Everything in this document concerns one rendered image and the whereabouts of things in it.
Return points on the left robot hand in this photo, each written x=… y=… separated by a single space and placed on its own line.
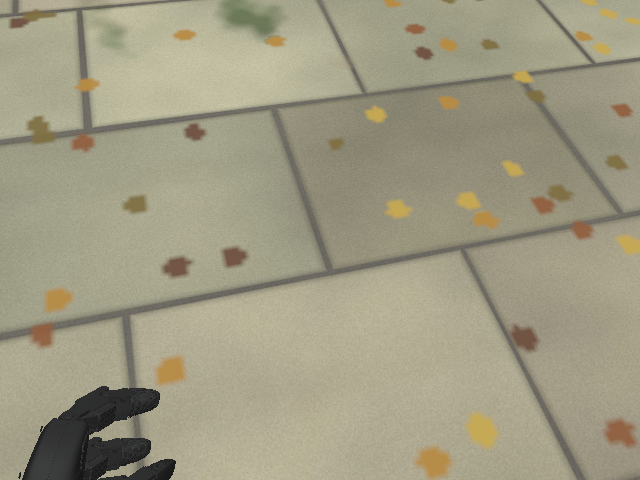
x=64 y=452

